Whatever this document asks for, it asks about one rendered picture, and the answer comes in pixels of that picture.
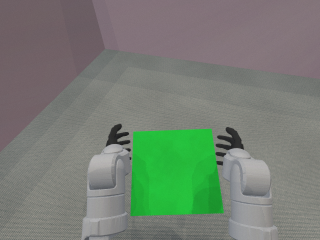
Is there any right robot hand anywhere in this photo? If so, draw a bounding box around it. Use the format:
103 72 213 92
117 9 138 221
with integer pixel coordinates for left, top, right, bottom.
215 127 244 165

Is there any left robot hand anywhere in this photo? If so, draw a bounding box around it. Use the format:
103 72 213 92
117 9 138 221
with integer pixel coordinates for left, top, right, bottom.
106 124 132 160

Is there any robot right forearm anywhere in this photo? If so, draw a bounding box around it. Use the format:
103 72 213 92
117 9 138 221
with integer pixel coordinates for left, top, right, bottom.
221 148 279 240

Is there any robot left forearm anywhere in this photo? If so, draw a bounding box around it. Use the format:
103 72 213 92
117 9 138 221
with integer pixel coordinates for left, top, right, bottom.
81 144 131 240

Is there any carton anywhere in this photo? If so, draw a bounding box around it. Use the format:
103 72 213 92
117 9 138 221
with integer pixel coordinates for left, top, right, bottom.
130 129 224 216

